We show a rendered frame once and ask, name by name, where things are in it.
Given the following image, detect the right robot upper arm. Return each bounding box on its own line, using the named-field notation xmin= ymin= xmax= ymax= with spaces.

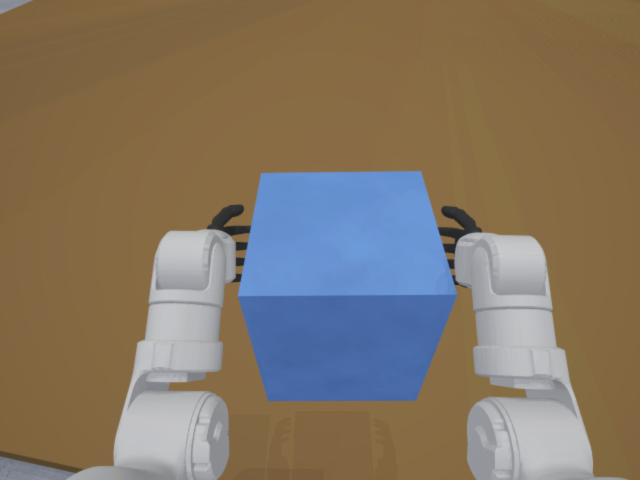
xmin=467 ymin=397 xmax=628 ymax=480

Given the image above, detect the left robot upper arm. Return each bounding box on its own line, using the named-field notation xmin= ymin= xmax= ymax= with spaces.
xmin=66 ymin=390 xmax=229 ymax=480

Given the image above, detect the carton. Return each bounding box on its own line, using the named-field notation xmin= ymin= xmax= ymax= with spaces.
xmin=238 ymin=171 xmax=457 ymax=401

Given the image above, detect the left robot forearm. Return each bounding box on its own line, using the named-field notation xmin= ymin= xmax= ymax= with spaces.
xmin=114 ymin=229 xmax=236 ymax=464

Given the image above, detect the right robot forearm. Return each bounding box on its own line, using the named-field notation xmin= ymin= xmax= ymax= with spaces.
xmin=454 ymin=232 xmax=593 ymax=472

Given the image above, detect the robot left hand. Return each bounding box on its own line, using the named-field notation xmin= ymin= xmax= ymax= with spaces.
xmin=207 ymin=205 xmax=251 ymax=282

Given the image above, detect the robot right hand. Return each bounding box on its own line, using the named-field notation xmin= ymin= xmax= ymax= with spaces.
xmin=438 ymin=206 xmax=482 ymax=288

